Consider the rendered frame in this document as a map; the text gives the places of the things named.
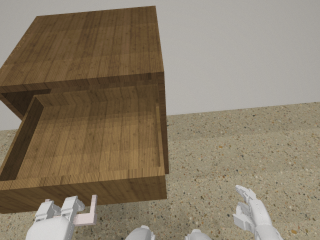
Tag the cabinet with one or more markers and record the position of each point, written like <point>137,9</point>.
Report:
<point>86,51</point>

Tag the robot left hand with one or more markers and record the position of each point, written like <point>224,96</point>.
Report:
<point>58,228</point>

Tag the robot left thigh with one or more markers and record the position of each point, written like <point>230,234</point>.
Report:
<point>141,234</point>

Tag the right robot forearm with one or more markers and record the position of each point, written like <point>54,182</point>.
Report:
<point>266,232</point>

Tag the right robot shin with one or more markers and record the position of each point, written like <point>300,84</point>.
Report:
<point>196,231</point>

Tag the robot right hand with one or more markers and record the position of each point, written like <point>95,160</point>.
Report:
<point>247,217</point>

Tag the drawer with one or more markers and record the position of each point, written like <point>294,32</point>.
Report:
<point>105,142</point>

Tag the handle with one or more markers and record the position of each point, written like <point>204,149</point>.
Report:
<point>85,219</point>

